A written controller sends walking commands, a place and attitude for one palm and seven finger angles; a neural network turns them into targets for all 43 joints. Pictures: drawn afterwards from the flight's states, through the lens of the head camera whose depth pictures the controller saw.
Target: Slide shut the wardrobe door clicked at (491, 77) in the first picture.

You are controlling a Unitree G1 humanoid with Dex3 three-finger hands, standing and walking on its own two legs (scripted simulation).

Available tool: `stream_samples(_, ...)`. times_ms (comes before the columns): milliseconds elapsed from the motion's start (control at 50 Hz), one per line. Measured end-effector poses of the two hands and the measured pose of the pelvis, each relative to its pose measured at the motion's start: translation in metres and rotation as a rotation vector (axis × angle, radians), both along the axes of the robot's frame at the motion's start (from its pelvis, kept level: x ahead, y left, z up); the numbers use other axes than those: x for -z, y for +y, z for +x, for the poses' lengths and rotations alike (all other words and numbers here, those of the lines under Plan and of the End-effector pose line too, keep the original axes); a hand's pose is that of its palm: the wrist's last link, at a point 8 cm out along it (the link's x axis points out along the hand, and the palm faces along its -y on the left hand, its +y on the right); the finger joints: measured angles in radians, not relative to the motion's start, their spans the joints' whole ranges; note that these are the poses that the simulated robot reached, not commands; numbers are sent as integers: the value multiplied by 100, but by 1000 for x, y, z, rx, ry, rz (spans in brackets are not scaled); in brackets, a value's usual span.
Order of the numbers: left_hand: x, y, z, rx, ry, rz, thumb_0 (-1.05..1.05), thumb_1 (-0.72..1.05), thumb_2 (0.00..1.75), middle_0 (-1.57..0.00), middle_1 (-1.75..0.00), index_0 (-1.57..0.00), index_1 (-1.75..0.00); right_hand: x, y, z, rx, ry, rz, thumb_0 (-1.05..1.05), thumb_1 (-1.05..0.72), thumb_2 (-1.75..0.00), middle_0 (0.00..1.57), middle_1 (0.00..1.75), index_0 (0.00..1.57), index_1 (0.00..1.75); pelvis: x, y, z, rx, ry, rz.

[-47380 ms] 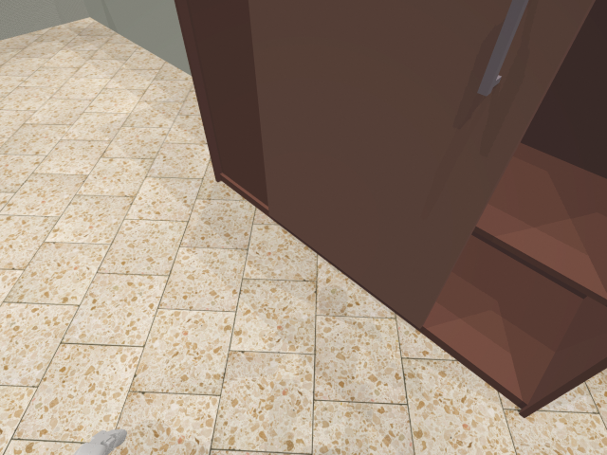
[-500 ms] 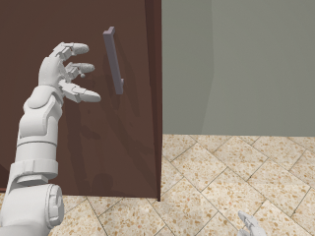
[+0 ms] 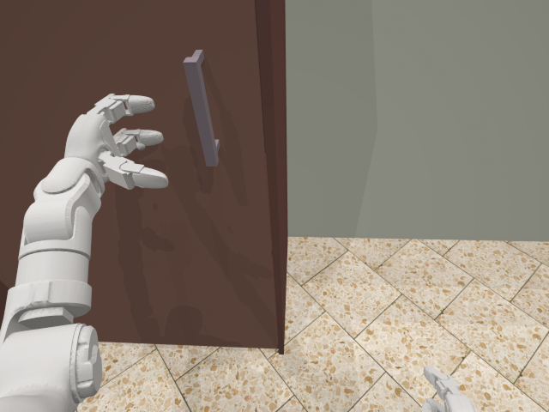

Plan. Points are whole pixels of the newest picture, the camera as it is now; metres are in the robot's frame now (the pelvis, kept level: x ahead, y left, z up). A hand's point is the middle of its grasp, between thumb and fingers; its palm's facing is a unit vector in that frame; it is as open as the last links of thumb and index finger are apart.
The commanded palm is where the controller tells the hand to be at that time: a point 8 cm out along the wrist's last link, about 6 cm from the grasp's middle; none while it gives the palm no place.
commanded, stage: move the hooked fingers beside the handle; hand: left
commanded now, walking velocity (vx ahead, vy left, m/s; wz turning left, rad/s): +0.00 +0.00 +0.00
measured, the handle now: (205, 111) +0.48 +0.13 +0.23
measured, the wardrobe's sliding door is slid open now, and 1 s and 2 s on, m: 0.00 0.00 0.00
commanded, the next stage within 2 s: feel for the door with the fingertips in 1.48 s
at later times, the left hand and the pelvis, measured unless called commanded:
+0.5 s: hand (154, 147) +0.40 +0.19 +0.22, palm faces +0.04 -1.00 -0.03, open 14.0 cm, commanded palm +0.38 +0.24 +0.23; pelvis +0.00 +0.00 +0.00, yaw -1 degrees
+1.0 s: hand (155, 137) +0.41 +0.18 +0.23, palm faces +0.05 -1.00 -0.03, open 14.0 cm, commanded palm +0.37 +0.24 +0.23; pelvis +0.00 +0.00 +0.00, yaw -1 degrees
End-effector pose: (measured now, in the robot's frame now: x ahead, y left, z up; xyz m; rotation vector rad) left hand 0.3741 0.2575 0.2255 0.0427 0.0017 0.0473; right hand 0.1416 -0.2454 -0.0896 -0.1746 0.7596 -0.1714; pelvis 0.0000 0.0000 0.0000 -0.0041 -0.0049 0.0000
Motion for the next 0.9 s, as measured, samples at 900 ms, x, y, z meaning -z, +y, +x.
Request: stream_samples(900,-8,-24,7,20,-94,-9,-1,-50,30,-30,-120,-30,-120,2,-3,-6,9,7,4,2,-91,-90,20,30,20,30,0,-4,1,9,-1,3)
